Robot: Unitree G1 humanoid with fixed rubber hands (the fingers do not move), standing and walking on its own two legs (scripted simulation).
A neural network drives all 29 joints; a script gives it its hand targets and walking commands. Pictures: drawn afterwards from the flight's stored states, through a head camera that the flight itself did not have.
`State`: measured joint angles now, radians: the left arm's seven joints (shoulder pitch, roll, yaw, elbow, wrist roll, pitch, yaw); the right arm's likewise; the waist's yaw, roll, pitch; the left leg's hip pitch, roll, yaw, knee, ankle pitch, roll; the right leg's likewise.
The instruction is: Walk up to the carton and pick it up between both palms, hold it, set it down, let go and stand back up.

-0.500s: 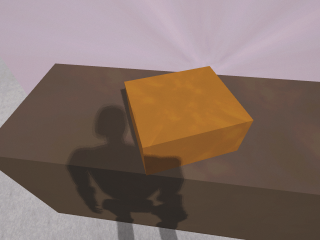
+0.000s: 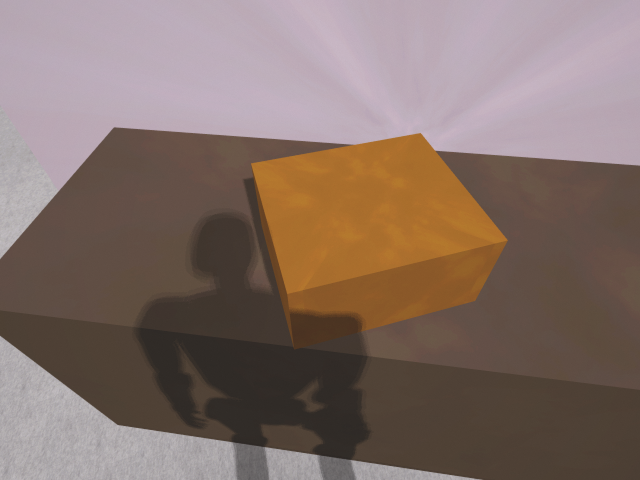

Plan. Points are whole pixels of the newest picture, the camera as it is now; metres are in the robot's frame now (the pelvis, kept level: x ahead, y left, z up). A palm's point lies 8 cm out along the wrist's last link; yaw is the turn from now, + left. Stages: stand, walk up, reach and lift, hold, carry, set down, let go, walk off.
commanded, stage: stand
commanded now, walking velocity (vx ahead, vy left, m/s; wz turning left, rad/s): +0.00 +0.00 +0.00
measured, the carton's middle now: (362, 232) +0.51 -0.05 -0.02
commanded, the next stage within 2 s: none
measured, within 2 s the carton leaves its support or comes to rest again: neither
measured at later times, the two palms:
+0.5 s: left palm out of the picture -0.03 +0.21 -0.15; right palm out of the picture -0.04 -0.20 -0.15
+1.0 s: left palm out of the picture -0.03 +0.20 -0.15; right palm out of the picture -0.03 -0.21 -0.15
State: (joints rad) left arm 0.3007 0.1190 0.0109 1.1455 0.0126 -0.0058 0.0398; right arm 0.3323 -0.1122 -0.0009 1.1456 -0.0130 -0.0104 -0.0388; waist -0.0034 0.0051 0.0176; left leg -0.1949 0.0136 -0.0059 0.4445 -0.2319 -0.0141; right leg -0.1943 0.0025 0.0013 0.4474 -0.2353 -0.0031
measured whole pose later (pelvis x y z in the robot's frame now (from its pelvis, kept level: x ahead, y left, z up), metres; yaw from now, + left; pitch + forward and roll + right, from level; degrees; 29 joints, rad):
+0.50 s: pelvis +0.00 +0.00 +0.00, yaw +0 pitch -1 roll +0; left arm 0.33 0.12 0.01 1.14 0.01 -0.01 0.04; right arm 0.35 -0.12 0.00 1.15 -0.01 -0.01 -0.04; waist 0.00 0.01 0.02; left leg -0.20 0.02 -0.01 0.44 -0.23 -0.02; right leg -0.20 0.00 0.00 0.45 -0.24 0.00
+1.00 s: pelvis +0.01 +0.00 +0.00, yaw +0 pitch +0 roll +0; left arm 0.33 0.11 0.02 1.14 0.01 -0.01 0.03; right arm 0.34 -0.12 0.00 1.15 -0.01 -0.01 -0.04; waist 0.00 0.01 0.02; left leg -0.19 0.02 -0.01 0.44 -0.24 -0.02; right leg -0.19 0.01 0.00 0.44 -0.24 -0.01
